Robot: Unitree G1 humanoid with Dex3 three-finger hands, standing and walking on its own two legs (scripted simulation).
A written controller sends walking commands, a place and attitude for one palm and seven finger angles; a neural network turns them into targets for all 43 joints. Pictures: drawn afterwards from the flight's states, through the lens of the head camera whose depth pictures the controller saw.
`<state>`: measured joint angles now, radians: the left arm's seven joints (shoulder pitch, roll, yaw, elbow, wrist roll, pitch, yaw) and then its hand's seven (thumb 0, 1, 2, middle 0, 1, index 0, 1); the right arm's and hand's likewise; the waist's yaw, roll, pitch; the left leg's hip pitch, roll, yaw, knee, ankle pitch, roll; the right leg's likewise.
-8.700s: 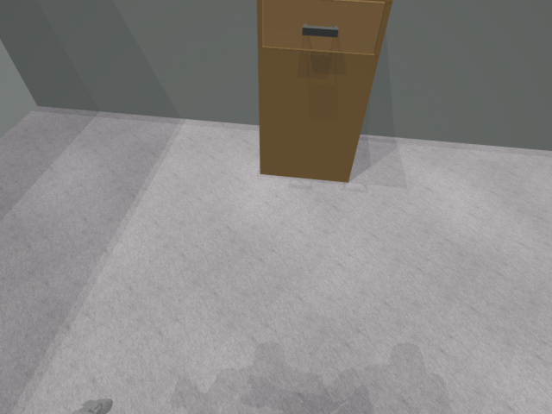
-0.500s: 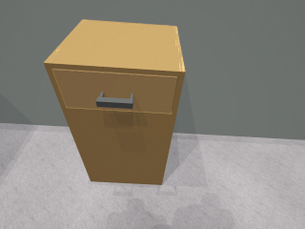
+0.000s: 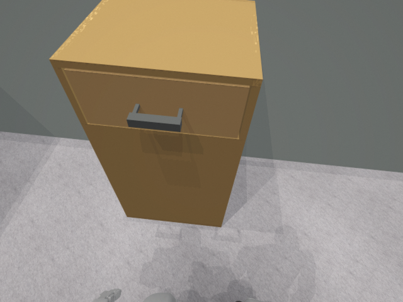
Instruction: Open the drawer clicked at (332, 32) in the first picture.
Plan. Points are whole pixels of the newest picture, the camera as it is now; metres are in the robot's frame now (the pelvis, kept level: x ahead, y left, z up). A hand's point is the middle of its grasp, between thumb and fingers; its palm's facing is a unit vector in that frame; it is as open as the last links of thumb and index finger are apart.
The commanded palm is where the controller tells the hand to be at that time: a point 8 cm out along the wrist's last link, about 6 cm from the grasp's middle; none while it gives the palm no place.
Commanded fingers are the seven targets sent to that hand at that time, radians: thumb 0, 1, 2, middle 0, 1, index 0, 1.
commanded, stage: come to a stop and stand still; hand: left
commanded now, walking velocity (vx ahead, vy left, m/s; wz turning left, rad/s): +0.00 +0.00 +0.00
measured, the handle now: (156, 115) +0.53 +0.15 +0.03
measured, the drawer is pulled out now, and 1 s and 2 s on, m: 0.00 0.00 0.00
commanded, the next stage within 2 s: none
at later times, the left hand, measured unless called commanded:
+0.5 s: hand out of the picture -0.09 +0.25 -0.16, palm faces +0.00 -0.98 -0.20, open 7.4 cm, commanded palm none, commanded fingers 0.00 0.90 0.90 -0.20 -0.30 -0.20 -0.30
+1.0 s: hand out of the picture -0.17 +0.26 -0.17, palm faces +0.06 -0.99 -0.16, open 7.4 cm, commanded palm none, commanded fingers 0.00 0.90 0.90 -0.20 -0.30 -0.20 -0.30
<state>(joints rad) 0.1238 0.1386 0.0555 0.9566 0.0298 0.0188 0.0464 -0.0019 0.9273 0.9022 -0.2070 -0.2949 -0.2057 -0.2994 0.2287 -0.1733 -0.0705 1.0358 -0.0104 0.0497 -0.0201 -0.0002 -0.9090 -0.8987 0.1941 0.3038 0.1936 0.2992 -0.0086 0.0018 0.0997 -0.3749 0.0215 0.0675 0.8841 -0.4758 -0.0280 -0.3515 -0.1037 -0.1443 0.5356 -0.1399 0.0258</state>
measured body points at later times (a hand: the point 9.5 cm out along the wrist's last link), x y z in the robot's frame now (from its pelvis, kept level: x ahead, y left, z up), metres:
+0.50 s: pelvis -0.05 +0.08 +0.02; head -0.05 +0.09 +0.47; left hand -0.09 +0.31 -0.14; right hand -0.05 -0.15 -0.13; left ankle +0.01 +0.09 -0.72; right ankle -0.12 -0.06 -0.71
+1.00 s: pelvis -0.11 +0.12 +0.01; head -0.12 +0.13 +0.46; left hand -0.17 +0.31 -0.15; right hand -0.15 -0.10 -0.15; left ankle -0.07 +0.17 -0.67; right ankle -0.12 -0.02 -0.72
